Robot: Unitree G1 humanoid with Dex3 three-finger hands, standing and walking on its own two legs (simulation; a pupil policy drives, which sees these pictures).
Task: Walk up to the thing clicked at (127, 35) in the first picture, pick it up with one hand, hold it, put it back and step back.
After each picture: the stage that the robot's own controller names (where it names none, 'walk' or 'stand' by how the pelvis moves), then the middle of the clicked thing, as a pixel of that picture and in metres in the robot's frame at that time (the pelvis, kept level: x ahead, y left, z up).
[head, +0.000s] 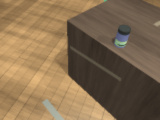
stand; (122, 36) +0.72 -0.24 -0.08
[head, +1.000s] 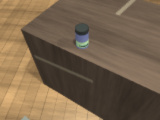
rise first; (82, 36) +0.65 +0.03 -0.05
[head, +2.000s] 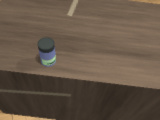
rise first; (47, 52) +0.51 +0.13 -0.04
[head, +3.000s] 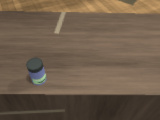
stand; (37, 71) +0.47 +0.19 -0.07
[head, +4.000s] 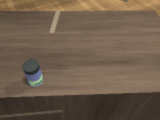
stand; (33, 73) +0.46 +0.20 -0.07
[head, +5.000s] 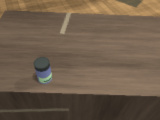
stand; (43, 70) +0.48 +0.16 -0.08
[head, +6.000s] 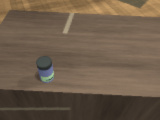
stand; (45, 69) +0.49 +0.16 -0.08
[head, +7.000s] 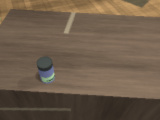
rise first; (46, 70) +0.48 +0.15 -0.08
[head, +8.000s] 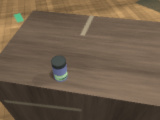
rise first; (59, 69) +0.50 +0.13 -0.07
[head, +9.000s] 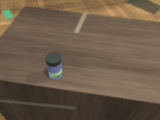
go down; (54, 66) +0.51 +0.11 -0.07
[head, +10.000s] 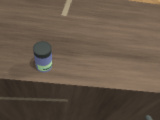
go down; (43, 57) +0.48 +0.11 -0.03
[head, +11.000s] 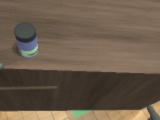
close in; (27, 41) +0.50 +0.12 +0.00
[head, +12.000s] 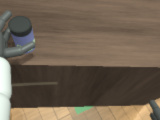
close; (23, 36) +0.51 +0.13 +0.02
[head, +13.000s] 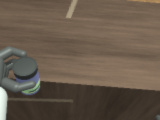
lift; (27, 76) +0.35 +0.16 +0.06
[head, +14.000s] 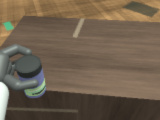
lift; (31, 77) +0.31 +0.14 +0.14
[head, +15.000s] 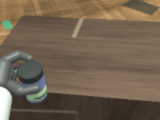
hold; (33, 82) +0.31 +0.14 +0.11
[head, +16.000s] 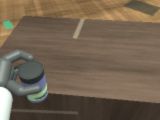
hold; (34, 82) +0.31 +0.14 +0.12
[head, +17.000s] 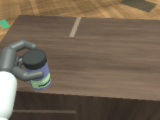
crouch; (37, 70) +0.35 +0.13 +0.12
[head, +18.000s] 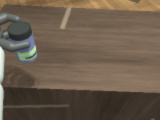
lower; (23, 43) +0.44 +0.16 +0.13
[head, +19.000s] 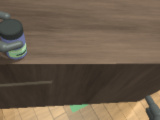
lower; (13, 40) +0.49 +0.14 +0.03
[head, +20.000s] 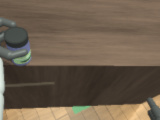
lower; (18, 47) +0.47 +0.13 +0.02
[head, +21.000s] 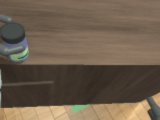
lower; (15, 43) +0.48 +0.14 +0.02
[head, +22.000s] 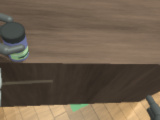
lower; (15, 43) +0.48 +0.13 +0.02
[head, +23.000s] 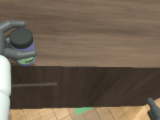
open; (23, 47) +0.47 +0.12 +0.02
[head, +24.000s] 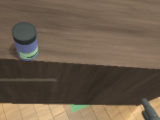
sink last; (26, 42) +0.47 +0.12 +0.02
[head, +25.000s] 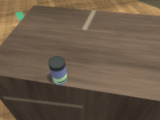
sink last; (58, 71) +0.46 +0.12 -0.02
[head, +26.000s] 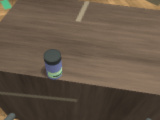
stand; (53, 64) +0.46 +0.12 -0.02
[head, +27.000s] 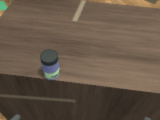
stand; (50, 65) +0.46 +0.13 -0.01
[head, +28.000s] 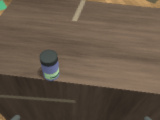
stand; (50, 65) +0.45 +0.12 -0.01
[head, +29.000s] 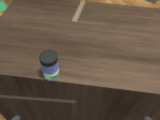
stand; (49, 66) +0.45 +0.13 -0.01
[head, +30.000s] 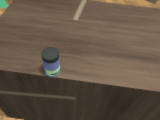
stand; (51, 62) +0.47 +0.12 -0.02
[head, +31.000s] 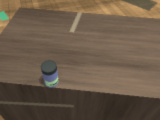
stand; (50, 74) +0.46 +0.14 -0.07
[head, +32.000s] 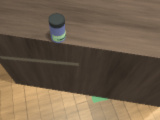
walk; (57, 28) +0.60 +0.11 -0.04
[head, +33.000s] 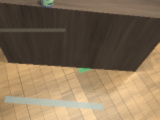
walk; out of the picture +0.88 +0.18 -0.06
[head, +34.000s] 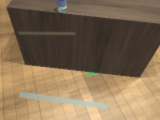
stand; (61, 3) +1.05 +0.14 -0.07
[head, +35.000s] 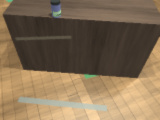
stand; (55, 8) +1.05 +0.16 -0.08
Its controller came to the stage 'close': yes
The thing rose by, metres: 0.20
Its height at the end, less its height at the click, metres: +0.00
